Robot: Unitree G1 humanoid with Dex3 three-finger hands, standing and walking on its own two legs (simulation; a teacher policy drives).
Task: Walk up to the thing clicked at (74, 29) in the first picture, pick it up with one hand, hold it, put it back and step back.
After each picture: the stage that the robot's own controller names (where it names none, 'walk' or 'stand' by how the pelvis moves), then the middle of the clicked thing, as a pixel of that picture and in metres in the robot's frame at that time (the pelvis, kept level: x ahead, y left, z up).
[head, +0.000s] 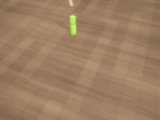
stand; (73, 25) +1.70 +0.18 -0.66
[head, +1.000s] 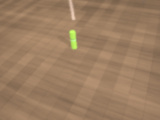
walk; (73, 40) +1.56 +0.29 -0.65
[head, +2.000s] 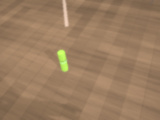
walk; (63, 61) +1.02 +0.32 -0.65
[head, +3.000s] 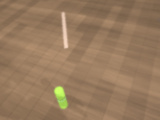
walk; (61, 98) +0.65 +0.27 -0.65
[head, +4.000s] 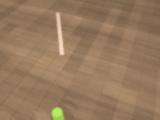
stand; (59, 119) +0.44 +0.20 -0.62
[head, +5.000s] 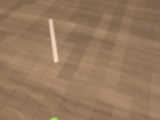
stand; out of the picture +0.40 +0.21 -0.66
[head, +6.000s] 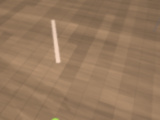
stand; out of the picture +0.40 +0.21 -0.66
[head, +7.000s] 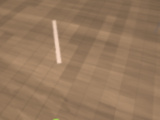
stand; out of the picture +0.40 +0.20 -0.66
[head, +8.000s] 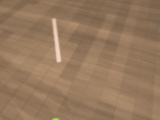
stand; out of the picture +0.40 +0.20 -0.66
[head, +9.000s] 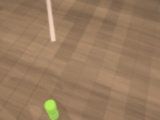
go down; (52, 110) +0.42 +0.20 -0.61
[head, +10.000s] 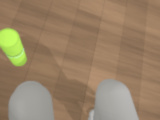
go down; (14, 50) +0.46 +0.26 -0.24
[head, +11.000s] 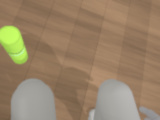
close in; (15, 48) +0.46 +0.27 -0.24
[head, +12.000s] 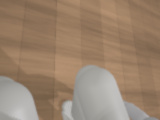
close; out of the picture +0.43 +0.31 -0.16
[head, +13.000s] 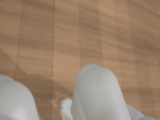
lift; out of the picture +0.42 +0.31 -0.16
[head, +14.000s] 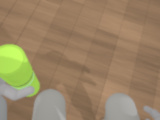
lift; (21, 76) +0.33 +0.22 -0.01
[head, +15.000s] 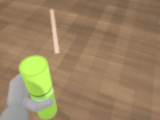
hold; (41, 92) +0.30 +0.16 +0.05
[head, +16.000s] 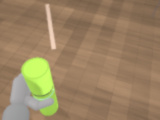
hold; (43, 91) +0.31 +0.15 +0.02
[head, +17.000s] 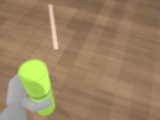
hold; (40, 92) +0.30 +0.16 +0.03
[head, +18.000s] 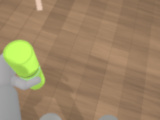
crouch; (29, 69) +0.38 +0.19 -0.02
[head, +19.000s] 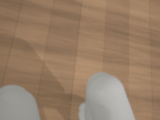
lower; out of the picture +0.47 +0.27 -0.09
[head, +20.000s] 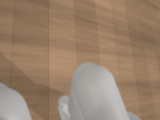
lower; out of the picture +0.44 +0.31 -0.16
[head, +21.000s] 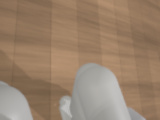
lower; out of the picture +0.43 +0.31 -0.16
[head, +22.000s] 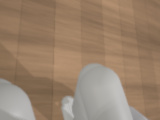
lower; out of the picture +0.41 +0.31 -0.16
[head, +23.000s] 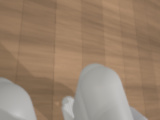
lower; out of the picture +0.41 +0.31 -0.16
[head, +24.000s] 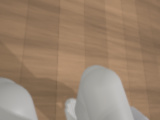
open; out of the picture +0.41 +0.31 -0.16
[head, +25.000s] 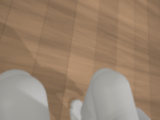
stand; out of the picture +0.41 +0.29 -0.18
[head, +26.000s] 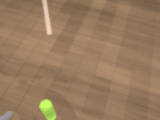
stand; (48, 111) +0.39 +0.22 -0.53
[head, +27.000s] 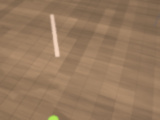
stand; out of the picture +0.40 +0.20 -0.60
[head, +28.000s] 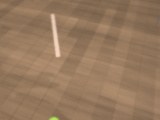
stand; out of the picture +0.39 +0.20 -0.60
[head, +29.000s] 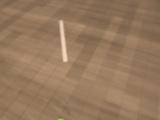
stand; out of the picture +0.41 +0.18 -0.65
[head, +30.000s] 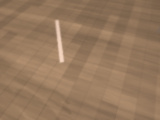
stand; out of the picture +0.39 +0.20 -0.66
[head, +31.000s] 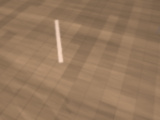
stand; out of the picture +0.38 +0.21 -0.66
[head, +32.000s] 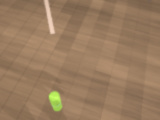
walk; (55, 102) +0.45 +0.19 -0.64
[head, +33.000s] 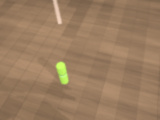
walk; (62, 73) +0.74 +0.24 -0.62
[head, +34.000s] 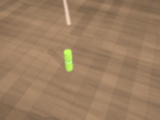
stand; (68, 60) +1.02 +0.21 -0.63
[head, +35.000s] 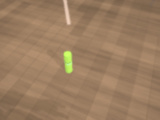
stand; (68, 62) +0.99 +0.18 -0.65
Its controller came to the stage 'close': yes
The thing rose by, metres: 0.70
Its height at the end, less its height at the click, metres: +0.00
